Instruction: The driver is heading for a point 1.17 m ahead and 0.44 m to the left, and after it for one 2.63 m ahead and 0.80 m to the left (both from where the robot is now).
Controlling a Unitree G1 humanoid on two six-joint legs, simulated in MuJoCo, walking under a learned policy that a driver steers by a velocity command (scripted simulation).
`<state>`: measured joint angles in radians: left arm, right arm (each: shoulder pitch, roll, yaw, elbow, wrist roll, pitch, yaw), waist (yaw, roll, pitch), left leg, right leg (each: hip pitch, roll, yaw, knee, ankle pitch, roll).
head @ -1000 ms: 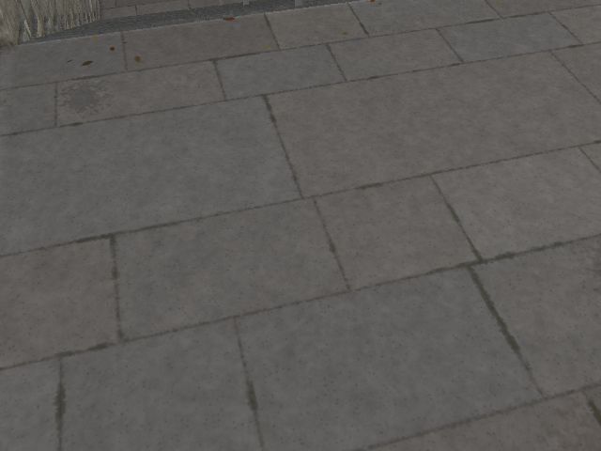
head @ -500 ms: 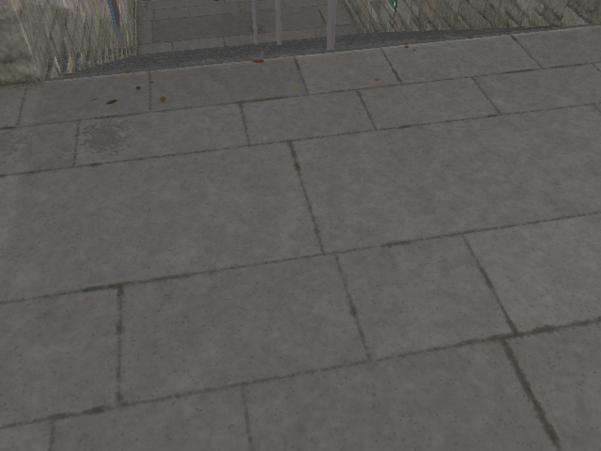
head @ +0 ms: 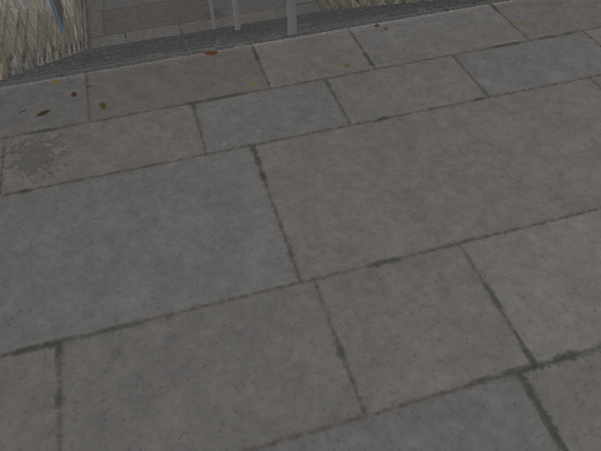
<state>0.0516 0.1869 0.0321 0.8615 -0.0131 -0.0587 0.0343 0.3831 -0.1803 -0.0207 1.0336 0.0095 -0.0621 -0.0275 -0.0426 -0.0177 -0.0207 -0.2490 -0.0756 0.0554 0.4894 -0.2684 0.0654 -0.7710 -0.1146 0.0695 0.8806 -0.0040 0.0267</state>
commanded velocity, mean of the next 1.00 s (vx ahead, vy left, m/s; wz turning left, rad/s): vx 0.50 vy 0.00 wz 0.44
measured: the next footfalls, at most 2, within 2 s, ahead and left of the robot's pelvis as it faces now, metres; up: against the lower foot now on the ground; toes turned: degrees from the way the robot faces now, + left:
right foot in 0.14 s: +0.22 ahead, -0.16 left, +0.00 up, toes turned -1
left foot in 0.72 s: +0.47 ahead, +0.10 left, +0.00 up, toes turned +21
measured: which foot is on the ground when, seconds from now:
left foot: down 0.00-0.16, up 0.18-0.70, down 0.72-1.00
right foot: up 0.00-0.12, down 0.14-0.72, up 0.74-1.00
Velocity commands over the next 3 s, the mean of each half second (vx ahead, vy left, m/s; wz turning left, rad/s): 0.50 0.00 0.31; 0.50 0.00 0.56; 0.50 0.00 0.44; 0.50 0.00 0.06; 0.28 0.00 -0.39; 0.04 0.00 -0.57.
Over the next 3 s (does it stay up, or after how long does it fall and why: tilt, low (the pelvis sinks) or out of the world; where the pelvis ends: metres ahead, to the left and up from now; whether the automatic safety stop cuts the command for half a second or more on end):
stays up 1.11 0.48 0.01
